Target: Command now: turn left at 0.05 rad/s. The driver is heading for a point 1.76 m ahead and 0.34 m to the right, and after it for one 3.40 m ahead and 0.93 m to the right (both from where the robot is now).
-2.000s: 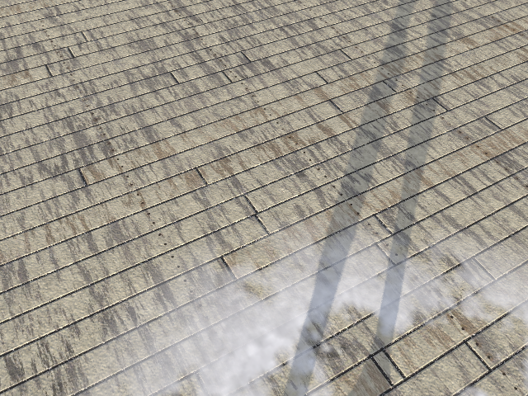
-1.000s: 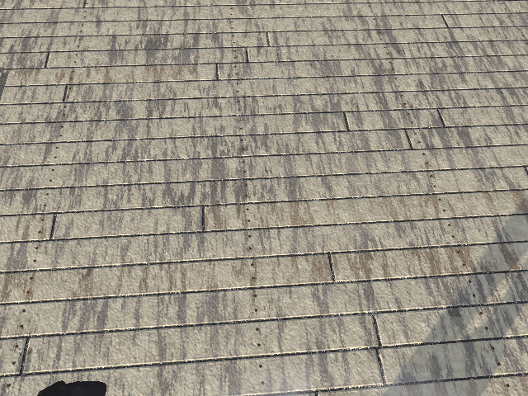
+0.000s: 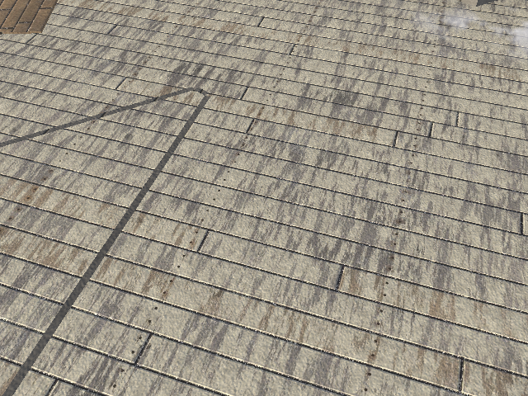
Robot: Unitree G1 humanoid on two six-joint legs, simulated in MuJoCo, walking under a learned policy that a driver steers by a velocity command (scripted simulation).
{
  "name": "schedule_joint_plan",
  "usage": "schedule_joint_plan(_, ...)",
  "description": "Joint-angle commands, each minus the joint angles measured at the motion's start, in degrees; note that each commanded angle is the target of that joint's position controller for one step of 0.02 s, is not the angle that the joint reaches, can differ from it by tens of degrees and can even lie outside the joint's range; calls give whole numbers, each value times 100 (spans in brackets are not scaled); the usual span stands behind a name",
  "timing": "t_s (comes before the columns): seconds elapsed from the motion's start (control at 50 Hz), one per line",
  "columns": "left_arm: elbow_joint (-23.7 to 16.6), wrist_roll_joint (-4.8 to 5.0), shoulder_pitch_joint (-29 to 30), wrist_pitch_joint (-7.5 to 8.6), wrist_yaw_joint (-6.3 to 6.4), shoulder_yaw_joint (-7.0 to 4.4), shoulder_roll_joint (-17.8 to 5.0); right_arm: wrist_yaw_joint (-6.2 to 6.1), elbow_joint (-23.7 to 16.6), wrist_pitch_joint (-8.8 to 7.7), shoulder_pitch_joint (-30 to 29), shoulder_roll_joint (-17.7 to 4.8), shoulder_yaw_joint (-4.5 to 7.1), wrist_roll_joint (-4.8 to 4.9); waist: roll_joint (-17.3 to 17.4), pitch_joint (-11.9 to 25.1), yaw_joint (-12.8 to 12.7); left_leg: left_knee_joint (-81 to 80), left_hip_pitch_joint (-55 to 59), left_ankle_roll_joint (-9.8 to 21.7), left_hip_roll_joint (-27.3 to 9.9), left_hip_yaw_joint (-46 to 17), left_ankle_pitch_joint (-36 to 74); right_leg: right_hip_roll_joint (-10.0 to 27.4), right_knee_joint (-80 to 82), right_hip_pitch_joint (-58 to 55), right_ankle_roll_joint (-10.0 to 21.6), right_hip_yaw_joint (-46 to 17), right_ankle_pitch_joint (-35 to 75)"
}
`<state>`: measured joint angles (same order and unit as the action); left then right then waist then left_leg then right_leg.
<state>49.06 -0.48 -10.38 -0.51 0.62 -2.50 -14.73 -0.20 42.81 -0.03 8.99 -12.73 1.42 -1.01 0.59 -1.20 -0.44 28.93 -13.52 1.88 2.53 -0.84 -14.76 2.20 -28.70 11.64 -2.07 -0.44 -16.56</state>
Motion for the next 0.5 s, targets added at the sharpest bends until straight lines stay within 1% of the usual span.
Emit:
schedule_joint_plan(0.02,-192,-23,133,154,24,-109,-606,-68,-305,8,-163,-661,222,1,-437,217,34,-383,233,135,-414,-439,694,255,491,136,199,-261,852)
schedule_joint_plan(0.08,-72,-3,71,167,62,-85,-603,-87,-158,23,-92,-612,236,15,-257,131,13,-415,216,115,-409,-435,645,217,485,168,182,-242,695)
schedule_joint_plan(0.22,198,6,26,160,115,-47,-578,-125,241,-10,45,-617,270,37,-43,63,-8,-451,238,29,-401,-393,713,148,494,138,209,-215,615)
schedule_joint_plan(0.34,449,13,-17,146,127,-24,-515,-161,588,-28,124,-630,270,56,-27,34,-7,-475,289,11,-405,-361,776,81,524,116,214,-169,637)
schedule_joint_plan(0.5,747,19,-120,127,154,-2,-450,-188,1009,-37,180,-600,240,76,-59,-15,-3,-520,300,13,-398,-313,796,11,560,92,206,-116,675)
